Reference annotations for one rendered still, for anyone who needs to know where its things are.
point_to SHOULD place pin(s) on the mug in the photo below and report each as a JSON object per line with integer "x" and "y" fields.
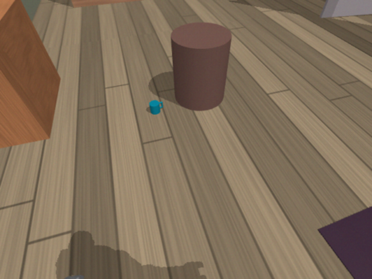
{"x": 155, "y": 107}

